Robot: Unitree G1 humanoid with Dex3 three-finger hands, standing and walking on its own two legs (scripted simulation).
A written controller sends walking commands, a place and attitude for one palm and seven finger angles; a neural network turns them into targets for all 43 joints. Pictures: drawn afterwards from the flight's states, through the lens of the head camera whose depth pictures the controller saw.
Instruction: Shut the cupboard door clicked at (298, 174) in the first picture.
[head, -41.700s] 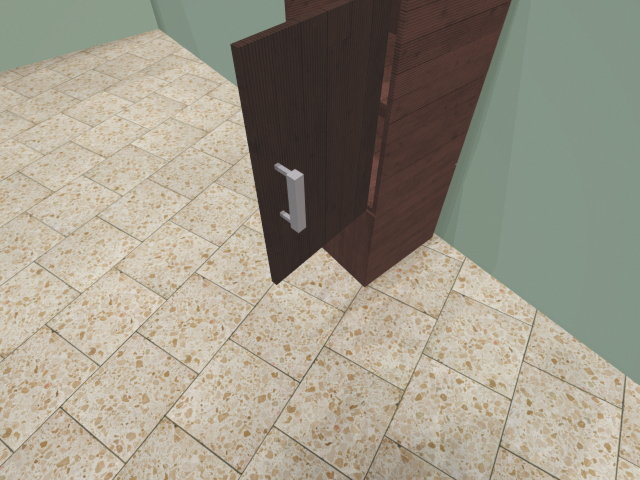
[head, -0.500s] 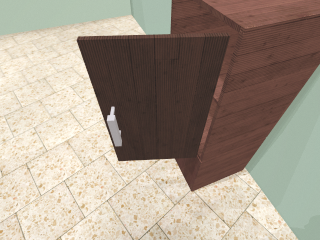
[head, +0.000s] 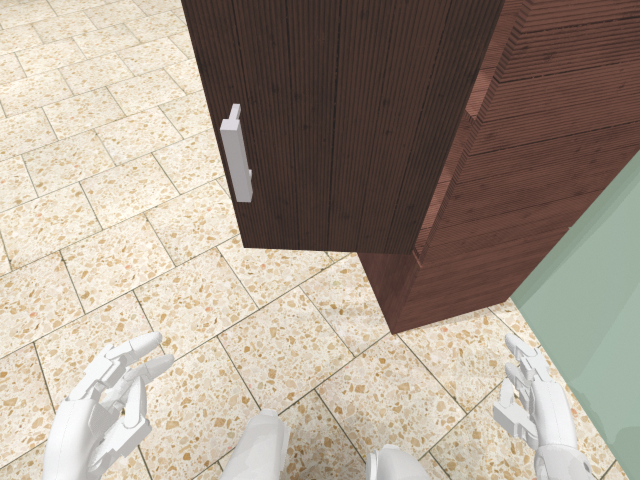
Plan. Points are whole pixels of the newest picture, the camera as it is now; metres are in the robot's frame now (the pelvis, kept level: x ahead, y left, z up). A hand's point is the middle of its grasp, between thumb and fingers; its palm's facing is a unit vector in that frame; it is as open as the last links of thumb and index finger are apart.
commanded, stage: raise the hand and make a fist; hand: left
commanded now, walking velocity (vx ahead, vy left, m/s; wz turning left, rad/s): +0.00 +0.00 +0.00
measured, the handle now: (240, 154) +0.54 +0.20 +0.06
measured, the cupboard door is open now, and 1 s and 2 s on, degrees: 71 71 71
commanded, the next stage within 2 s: bring the fist close to the handle in 1.46 s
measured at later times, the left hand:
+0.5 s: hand (124, 356) +0.22 +0.24 +0.06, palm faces +0.13 -0.99 -0.05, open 3.7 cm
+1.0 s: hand (141, 354) +0.23 +0.23 +0.06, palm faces +0.05 -1.00 -0.03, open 3.1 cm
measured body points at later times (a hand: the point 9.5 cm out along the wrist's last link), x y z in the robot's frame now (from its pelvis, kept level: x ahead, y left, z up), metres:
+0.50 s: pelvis +0.00 +0.05 +0.00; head +0.07 +0.06 +0.44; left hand +0.21 +0.30 +0.07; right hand +0.15 -0.20 -0.08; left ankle +0.07 +0.17 -0.62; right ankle +0.01 -0.09 -0.62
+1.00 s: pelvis +0.00 +0.05 +0.01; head +0.07 +0.07 +0.45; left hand +0.22 +0.28 +0.06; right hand +0.20 -0.17 -0.06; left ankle +0.07 +0.17 -0.62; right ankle +0.01 -0.09 -0.62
